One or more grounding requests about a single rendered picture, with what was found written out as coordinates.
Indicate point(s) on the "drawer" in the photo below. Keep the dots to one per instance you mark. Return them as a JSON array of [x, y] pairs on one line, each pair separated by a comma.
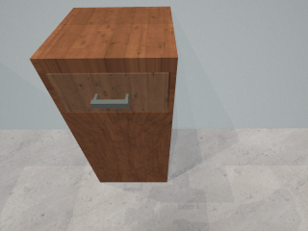
[[148, 91]]

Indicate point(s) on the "cabinet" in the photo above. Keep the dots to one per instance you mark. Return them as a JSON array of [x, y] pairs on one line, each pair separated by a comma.
[[121, 147]]

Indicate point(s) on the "handle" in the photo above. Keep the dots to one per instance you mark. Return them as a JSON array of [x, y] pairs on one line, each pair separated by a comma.
[[109, 103]]

